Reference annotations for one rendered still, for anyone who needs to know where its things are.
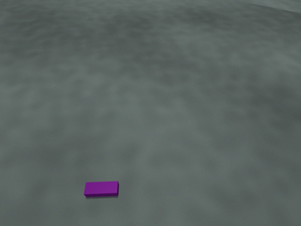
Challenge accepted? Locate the carton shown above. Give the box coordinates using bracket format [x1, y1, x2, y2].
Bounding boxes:
[84, 181, 119, 197]

